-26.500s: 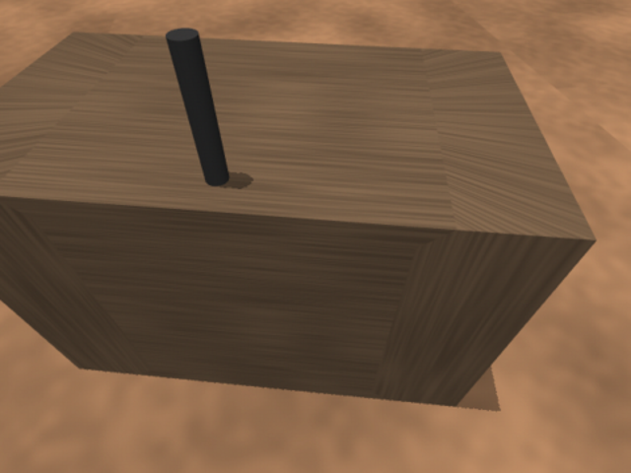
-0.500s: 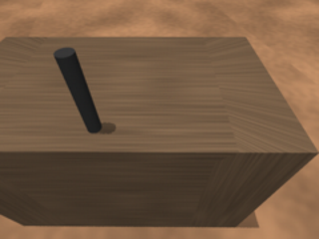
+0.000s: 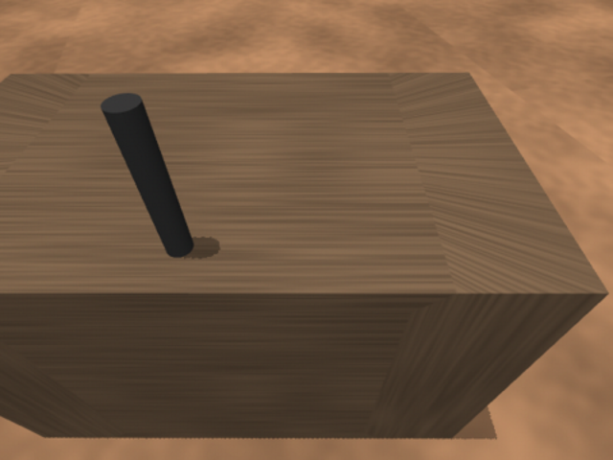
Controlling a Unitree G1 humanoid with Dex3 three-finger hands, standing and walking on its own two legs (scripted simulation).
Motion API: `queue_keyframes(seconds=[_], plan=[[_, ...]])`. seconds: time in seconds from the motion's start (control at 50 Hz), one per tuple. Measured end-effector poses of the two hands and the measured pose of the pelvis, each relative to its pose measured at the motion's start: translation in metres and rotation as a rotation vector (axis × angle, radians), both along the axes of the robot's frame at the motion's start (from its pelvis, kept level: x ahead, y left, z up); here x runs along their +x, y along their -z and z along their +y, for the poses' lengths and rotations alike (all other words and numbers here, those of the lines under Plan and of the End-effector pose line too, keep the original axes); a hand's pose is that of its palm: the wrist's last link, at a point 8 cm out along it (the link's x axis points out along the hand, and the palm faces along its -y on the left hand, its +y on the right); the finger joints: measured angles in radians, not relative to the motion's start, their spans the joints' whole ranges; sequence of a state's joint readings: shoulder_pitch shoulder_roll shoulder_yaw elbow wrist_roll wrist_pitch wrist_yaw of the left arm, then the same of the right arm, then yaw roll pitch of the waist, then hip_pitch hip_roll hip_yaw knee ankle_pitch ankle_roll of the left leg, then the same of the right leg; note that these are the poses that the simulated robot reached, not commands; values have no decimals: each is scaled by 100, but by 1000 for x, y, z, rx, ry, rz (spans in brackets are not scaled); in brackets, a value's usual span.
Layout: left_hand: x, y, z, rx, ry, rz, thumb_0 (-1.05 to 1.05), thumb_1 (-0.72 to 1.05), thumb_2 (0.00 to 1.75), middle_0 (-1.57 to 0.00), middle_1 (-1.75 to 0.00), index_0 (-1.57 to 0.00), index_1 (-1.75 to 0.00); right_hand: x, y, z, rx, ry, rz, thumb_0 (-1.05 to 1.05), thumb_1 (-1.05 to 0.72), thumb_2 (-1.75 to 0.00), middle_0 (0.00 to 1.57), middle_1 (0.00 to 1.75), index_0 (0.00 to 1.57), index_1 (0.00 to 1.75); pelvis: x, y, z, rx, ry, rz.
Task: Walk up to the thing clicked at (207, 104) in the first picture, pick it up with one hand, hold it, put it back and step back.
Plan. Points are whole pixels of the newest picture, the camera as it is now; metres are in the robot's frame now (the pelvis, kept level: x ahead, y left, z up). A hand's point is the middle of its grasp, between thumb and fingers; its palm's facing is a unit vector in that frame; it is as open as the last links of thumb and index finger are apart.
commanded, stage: stand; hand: left
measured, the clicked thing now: (156, 188) +0.43 +0.22 +0.14
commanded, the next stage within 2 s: none
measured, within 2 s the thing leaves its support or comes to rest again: neither
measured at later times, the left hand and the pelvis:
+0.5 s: hand out of the picture +0.08 +0.26 -0.15, palm faces -0.05 -0.93 -0.36, open 7.5 cm; pelvis +0.00 +0.00 +0.00, yaw +0 degrees
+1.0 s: hand out of the picture +0.09 +0.26 -0.15, palm faces -0.04 -0.93 -0.36, open 7.4 cm; pelvis +0.01 +0.00 +0.00, yaw +0 degrees
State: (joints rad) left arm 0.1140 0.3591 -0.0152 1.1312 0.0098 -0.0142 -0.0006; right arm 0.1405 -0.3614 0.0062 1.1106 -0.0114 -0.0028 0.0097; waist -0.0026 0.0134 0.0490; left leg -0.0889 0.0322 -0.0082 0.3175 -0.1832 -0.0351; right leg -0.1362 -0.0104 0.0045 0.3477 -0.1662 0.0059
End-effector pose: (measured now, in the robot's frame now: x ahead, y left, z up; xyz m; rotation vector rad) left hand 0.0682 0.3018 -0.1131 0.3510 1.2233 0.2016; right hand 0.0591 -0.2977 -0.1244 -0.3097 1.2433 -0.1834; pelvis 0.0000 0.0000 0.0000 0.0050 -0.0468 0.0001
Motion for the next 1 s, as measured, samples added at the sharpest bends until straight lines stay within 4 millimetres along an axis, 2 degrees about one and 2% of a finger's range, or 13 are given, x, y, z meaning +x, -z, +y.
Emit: queue_keyframes(seconds=[0.1, 0.2, 0.32, 0.5, 1.0], plan=[[-1, 1, -1, -4, 3, 5, 0, 23, 71, -19, -27, -19, -28, -2, -1, -1, -3, 4, 5, 0, -91, -90, 20, 30, 21, 30, 0, 0, 0, 0, 2, 1], [-1, 2, -1, -6, 2, 8, 0, 57, 83, -20, -29, -20, -29, -4, -1, -1, -5, 6, 10, 0, -91, -90, 20, 30, 21, 29, 0, 0, 0, 1, 3, 2], [0, 3, -1, -8, 5, 10, 0, 79, 88, -20, -30, -20, -30, -4, -1, 0, -5, 11, 13, 0, -91, -90, 20, 30, 21, 29, 1, 0, 1, -1, 4, 3], [4, 3, 0, -11, 8, 12, 1, 89, 90, -20, -30, -20, -30, -1, -1, 2, -4, 13, 14, 0, -91, -90, 20, 30, 21, 29, 4, 0, 2, -1, 7, 6], [13, 1, 1, -8, 10, -6, 1, 90, 90, -20, -30, -20, -30, 10, -2, 3, -3, 13, -9, 0, -91, -90, 20, 30, 21, 29, 8, 0, 4, 0, 7, 3]])
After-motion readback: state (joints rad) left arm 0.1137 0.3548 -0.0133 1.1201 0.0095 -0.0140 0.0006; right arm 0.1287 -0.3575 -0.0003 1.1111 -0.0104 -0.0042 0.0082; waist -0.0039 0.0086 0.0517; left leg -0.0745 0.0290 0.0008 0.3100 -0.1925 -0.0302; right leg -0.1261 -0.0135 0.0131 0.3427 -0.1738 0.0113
